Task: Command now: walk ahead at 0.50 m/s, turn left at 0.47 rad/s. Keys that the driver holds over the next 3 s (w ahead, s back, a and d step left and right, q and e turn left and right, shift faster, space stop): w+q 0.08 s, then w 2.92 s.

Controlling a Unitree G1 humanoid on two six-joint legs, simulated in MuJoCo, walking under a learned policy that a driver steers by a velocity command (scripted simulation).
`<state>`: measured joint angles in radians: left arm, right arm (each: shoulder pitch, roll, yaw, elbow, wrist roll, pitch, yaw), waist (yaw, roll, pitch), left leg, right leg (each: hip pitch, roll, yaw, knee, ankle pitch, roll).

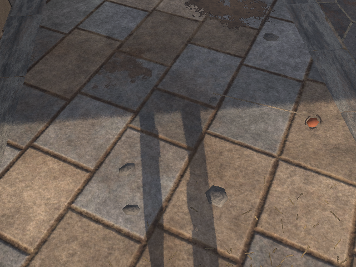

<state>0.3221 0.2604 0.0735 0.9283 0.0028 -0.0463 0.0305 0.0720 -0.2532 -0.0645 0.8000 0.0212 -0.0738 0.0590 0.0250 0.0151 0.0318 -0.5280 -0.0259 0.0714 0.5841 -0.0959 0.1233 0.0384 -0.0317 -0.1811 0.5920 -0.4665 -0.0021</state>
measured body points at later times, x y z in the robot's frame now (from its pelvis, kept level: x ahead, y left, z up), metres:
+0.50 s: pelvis +0.30 -0.02 +0.01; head +0.33 -0.02 +0.46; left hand +0.47 +0.25 -0.07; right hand +0.36 -0.30 -0.12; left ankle +0.13 +0.08 -0.71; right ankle +0.43 -0.11 -0.72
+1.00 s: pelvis +0.56 +0.03 +0.02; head +0.59 +0.04 +0.47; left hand +0.50 +0.31 -0.11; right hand +0.82 -0.15 -0.06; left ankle +0.69 +0.17 -0.70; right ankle +0.43 -0.11 -0.71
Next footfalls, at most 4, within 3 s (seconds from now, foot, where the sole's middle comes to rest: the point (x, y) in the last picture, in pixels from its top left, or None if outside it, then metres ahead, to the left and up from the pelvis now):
0.48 right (221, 261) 0.47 -0.10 -0.75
1.02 left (147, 195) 0.72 0.18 -0.75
1.56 right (195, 132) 1.05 -0.02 -0.75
2.10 left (138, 92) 1.30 0.27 -0.75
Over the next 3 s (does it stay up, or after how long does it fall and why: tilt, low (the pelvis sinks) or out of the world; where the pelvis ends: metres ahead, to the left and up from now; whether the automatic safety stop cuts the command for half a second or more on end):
stays up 1.63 0.17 0.04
